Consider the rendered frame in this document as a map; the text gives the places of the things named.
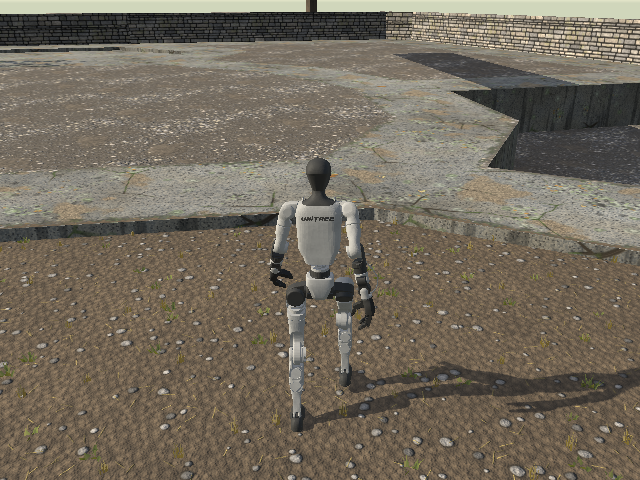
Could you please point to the left robot foot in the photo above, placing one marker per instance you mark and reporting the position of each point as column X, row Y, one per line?
column 297, row 423

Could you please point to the robot right forearm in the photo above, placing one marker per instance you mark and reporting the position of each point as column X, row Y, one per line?
column 361, row 275

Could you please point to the robot left hand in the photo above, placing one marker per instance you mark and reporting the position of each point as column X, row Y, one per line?
column 282, row 273

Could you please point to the left robot shin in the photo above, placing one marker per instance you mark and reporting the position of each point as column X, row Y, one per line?
column 296, row 382

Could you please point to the robot right hand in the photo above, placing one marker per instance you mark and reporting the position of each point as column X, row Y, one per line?
column 369, row 311

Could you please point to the robot left upper arm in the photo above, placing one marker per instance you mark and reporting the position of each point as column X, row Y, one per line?
column 286, row 213

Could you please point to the robot left forearm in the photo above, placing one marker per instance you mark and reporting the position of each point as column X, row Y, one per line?
column 275, row 261

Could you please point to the robot right upper arm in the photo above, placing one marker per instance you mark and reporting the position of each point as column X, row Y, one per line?
column 351, row 213

